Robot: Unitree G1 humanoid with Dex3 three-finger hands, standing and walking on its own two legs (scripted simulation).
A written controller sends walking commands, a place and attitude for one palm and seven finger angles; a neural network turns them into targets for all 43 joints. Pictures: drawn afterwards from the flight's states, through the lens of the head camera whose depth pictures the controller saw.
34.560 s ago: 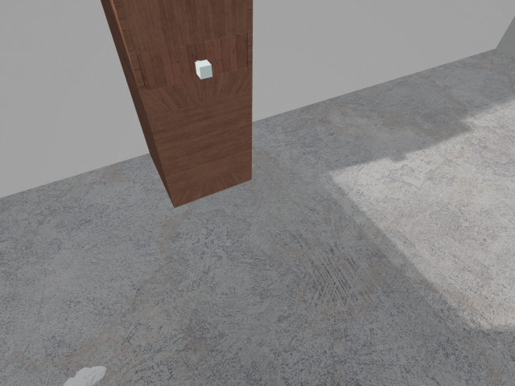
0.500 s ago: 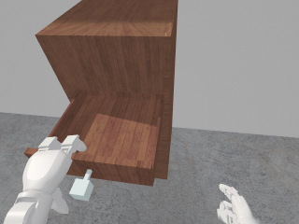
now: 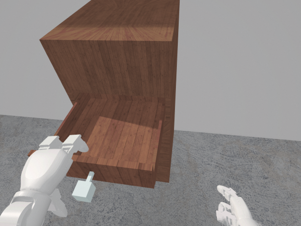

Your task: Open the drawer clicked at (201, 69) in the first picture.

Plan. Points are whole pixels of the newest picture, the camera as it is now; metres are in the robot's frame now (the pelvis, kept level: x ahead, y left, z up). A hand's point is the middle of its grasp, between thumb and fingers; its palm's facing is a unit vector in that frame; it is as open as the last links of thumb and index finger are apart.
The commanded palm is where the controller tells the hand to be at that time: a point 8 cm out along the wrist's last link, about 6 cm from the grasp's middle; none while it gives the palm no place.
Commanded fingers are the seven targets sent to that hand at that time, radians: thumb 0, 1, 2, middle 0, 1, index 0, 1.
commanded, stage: draw the hand back to the body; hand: left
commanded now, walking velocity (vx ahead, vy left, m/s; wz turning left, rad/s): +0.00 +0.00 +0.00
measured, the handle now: (87, 184) +0.23 +0.25 -0.05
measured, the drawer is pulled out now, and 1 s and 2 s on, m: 0.30 0.30 0.30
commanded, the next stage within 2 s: step back with the hand held close in 1.48 s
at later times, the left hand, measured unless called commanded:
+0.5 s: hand (50, 176) +0.18 +0.26 +0.11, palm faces +0.02 -0.08 -1.00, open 13.8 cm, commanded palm +0.15 +0.26 +0.17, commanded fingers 0.00 -0.43 0.33 -0.29 -1.15 -0.29 -1.15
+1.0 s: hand (62, 159) +0.20 +0.22 +0.16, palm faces +0.35 -0.85 -0.40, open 11.1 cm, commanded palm +0.14 +0.26 +0.18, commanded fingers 0.00 0.44 0.70 -0.23 -0.59 -0.23 -0.59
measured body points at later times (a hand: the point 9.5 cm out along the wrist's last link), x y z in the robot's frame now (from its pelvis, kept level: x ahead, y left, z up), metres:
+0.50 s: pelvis +0.00 -0.01 +0.00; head +0.01 -0.04 +0.45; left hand +0.17 +0.26 +0.16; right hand +0.23 -0.22 -0.09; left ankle -0.01 +0.06 -0.73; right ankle -0.02 -0.09 -0.73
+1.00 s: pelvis +0.02 -0.02 +0.01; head +0.01 -0.05 +0.46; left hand +0.17 +0.26 +0.18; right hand +0.21 -0.23 -0.08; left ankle -0.01 +0.06 -0.73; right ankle -0.02 -0.09 -0.73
